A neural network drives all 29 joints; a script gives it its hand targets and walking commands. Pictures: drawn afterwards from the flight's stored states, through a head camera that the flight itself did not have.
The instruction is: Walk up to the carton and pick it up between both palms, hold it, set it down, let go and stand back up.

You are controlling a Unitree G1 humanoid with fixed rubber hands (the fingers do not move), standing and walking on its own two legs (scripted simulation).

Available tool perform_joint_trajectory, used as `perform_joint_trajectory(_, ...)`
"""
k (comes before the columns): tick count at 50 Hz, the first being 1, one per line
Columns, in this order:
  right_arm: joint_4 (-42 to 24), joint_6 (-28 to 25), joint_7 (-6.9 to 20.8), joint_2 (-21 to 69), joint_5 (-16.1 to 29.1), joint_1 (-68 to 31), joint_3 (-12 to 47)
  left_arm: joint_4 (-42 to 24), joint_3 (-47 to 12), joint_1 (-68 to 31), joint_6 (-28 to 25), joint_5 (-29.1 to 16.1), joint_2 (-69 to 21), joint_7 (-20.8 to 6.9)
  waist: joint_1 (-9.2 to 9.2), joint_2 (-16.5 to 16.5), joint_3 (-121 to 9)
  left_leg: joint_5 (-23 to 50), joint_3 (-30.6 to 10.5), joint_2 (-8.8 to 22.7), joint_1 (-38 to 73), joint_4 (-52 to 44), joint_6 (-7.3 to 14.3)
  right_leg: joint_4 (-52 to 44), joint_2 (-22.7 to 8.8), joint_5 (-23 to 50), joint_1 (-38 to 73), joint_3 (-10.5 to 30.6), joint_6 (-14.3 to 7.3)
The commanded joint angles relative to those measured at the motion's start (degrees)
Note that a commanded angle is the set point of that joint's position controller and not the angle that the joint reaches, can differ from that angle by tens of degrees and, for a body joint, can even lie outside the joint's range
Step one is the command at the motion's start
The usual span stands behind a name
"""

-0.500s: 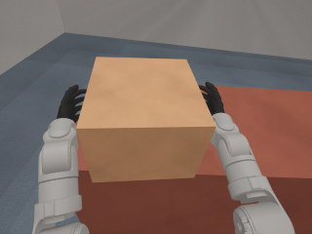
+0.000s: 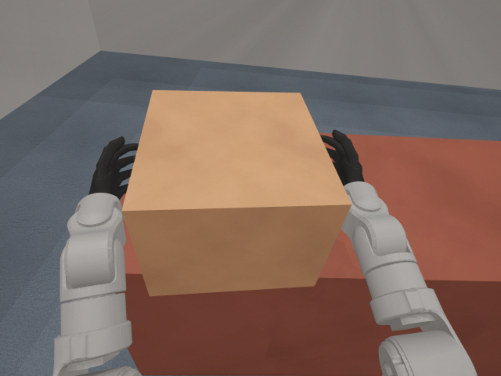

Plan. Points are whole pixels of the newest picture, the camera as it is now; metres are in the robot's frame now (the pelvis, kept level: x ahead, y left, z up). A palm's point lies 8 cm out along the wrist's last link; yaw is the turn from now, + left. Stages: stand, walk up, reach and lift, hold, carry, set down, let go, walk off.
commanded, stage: hold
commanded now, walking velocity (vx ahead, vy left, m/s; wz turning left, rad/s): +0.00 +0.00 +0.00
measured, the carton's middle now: (231, 185) +0.40 +0.00 +0.13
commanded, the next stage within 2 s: none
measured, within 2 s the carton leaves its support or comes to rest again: neither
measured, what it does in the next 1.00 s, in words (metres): stands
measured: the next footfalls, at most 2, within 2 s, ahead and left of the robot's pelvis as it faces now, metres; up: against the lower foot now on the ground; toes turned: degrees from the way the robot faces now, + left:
none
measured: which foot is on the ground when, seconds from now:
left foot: down 0.00-1.00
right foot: down 0.00-1.00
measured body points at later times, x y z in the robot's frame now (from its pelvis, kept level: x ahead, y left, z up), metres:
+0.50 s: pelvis -0.01 +0.00 +0.00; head -0.05 +0.02 +0.45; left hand +0.36 +0.18 +0.18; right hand +0.37 -0.17 +0.18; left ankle +0.01 +0.12 -0.75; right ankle +0.01 -0.12 -0.75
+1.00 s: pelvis -0.01 +0.00 +0.00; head -0.04 +0.02 +0.45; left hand +0.36 +0.18 +0.18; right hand +0.37 -0.17 +0.18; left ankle +0.01 +0.12 -0.75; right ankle +0.01 -0.12 -0.75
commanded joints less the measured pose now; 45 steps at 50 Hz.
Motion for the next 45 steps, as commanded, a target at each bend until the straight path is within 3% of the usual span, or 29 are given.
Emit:
perform_joint_trajectory(1, -18.49, -3.35, 7.35, 31.67, 5.25, -37.76, 21.14, -6.42, -26.11, -33.79, -3.79, -8.07, -23.87, -8.12, 0.31, 2.21, -21.92, 15.81, 1.69, -4.23, 5.36, -0.27, -0.83, 0.18, 3.09, 13.44, 6.05, -0.28, 2.05)
perform_joint_trajectory(2, -16.96, -3.25, 7.52, 31.37, 4.58, -37.85, 20.65, -5.41, -25.24, -34.19, -3.72, -7.09, -23.81, -8.19, 0.90, 2.67, -19.95, 13.84, 1.69, -4.04, 4.87, -1.18, -0.56, 0.10, 3.05, 10.98, 5.51, -0.66, 1.80)
perform_joint_trajectory(8, -17.48, -4.15, 7.55, 33.48, 4.84, -40.51, 20.78, -5.54, -27.37, -37.81, -4.76, -8.85, -25.09, -8.26, -0.18, 2.74, -22.70, 13.83, 1.59, -4.15, 5.29, -0.12, -0.61, 0.63, 2.85, 12.03, 4.51, -0.30, 1.80)
perform_joint_trajectory(13, -14.24, -4.22, 8.17, 33.46, 2.34, -40.77, 18.42, -2.05, -26.22, -38.11, -4.98, -8.16, -25.35, -7.96, 0.43, 2.49, -20.23, 9.35, 2.00, -3.92, 4.68, -1.47, -0.23, -0.12, 2.92, 5.30, 2.39, -0.90, 1.60)
perform_joint_trajectory(15, -14.61, -4.71, 8.11, 33.83, 2.72, -40.49, 18.73, -2.93, -27.01, -38.79, -5.32, -8.86, -25.80, -8.13, -0.37, 3.12, -21.75, 11.33, 1.88, -4.14, 5.23, -0.65, -0.52, 0.29, 2.76, 8.45, 3.24, -0.59, 1.78)
perform_joint_trajectory(16, -15.66, -4.81, 7.84, 34.03, 3.16, -40.31, 19.91, -2.97, -26.68, -37.33, -5.24, -8.95, -25.90, -8.21, 0.19, 2.44, -23.30, 13.76, 1.72, -4.20, 5.88, 0.01, -0.37, 0.59, 3.12, 11.44, 4.53, -0.70, 1.92)
perform_joint_trajectory(17, -14.49, -4.65, 7.59, 33.50, 3.15, -40.21, 19.54, -3.07, -26.56, -38.67, -5.53, -8.97, -25.29, -8.28, -0.69, 2.58, -23.97, 13.26, 1.56, -4.13, 6.36, -0.11, -0.61, 0.61, 2.94, 11.30, 4.62, -0.70, 1.97)
perform_joint_trajectory(20, -15.75, -4.89, 7.56, 33.97, 4.19, -40.34, 20.44, -3.65, -26.07, -37.36, -5.64, -8.33, -25.10, -8.35, 0.45, 2.64, -23.80, 14.72, 1.72, -4.40, 5.88, -0.21, -0.36, 0.75, 2.65, 13.01, 5.92, -0.16, 2.23)
perform_joint_trajectory(21, -15.20, -5.00, 7.49, 33.35, 4.03, -41.43, 20.33, -2.17, -25.06, -37.23, -5.51, -7.48, -24.74, -8.45, 0.78, 2.84, -22.90, 14.13, 1.63, -4.36, 4.86, -0.26, -0.50, 0.76, 2.68, 12.53, 5.63, -0.41, 1.98)
perform_joint_trajectory(22, -13.74, -4.82, 7.56, 32.75, 3.64, -38.98, 19.84, -2.67, -25.76, -36.05, -5.40, -7.48, -24.52, -8.42, -0.02, 2.87, -22.40, 15.34, 1.53, -4.22, 5.47, -0.29, -0.86, 0.69, 3.04, 12.87, 5.41, -0.78, 2.02)
perform_joint_trajectory(25, -12.07, -4.86, 7.87, 32.56, 2.35, -40.16, 18.33, -0.98, -24.33, -37.24, -4.97, -6.78, -25.14, -8.64, 0.21, 1.84, -18.24, 10.15, 2.23, -4.16, 4.68, -1.66, -0.55, -0.41, 3.12, 6.17, 3.67, -1.34, 1.93)
perform_joint_trajectory(26, -13.74, -5.27, 8.13, 32.96, 2.73, -41.16, 18.97, -1.90, -25.14, -37.43, -4.96, -7.36, -25.98, -8.52, 0.80, 2.47, -19.78, 11.13, 2.11, -3.95, 4.02, -1.23, -0.35, -0.17, 3.05, 6.22, 3.59, -1.01, 1.57)
perform_joint_trajectory(28, -13.03, -5.43, 8.24, 33.36, 2.30, -41.88, 18.28, -2.09, -25.51, -39.70, -5.41, -7.82, -25.25, -8.33, -0.10, 2.22, -21.30, 10.40, 1.79, -4.06, 4.50, -1.10, -0.20, -0.04, 2.88, 6.55, 2.72, -0.95, 1.47)
perform_joint_trajectory(29, -15.50, -6.05, 8.25, 34.46, 3.04, -42.83, 19.18, -3.77, -27.14, -39.96, -5.89, -9.14, -26.32, -8.03, -0.20, 3.01, -24.79, 13.15, 1.54, -3.96, 5.78, -0.19, -0.67, 0.66, 3.16, 8.83, 3.79, -1.01, 1.44)
perform_joint_trajectory(30, -13.29, -5.77, 8.40, 32.90, 3.16, -43.74, 17.73, -2.83, -27.31, -43.14, -5.95, -9.10, -26.22, -7.70, -0.11, 4.27, -23.84, 15.29, 1.15, -4.14, 5.81, 0.13, -1.49, 0.48, 3.45, 10.19, 5.24, -1.07, 1.08)
perform_joint_trajectory(38, -11.49, -5.31, 8.11, 31.84, 3.53, -41.84, 18.15, -0.76, -25.22, -38.92, -5.41, -7.73, -26.14, -7.72, -0.16, 2.45, -23.00, 15.35, 1.31, -4.30, 5.13, -0.08, -1.20, 0.59, 3.53, 11.88, 7.02, -0.75, 1.52)
perform_joint_trajectory(45, -11.91, -5.31, 8.00, 32.20, 3.91, -42.08, 18.15, -1.40, -24.99, -39.49, -5.34, -7.44, -25.91, -8.19, -0.25, 2.83, -22.37, 16.28, 1.39, -4.54, 4.67, 0.03, -1.43, 0.76, 3.54, 13.09, 7.97, -0.78, 1.53)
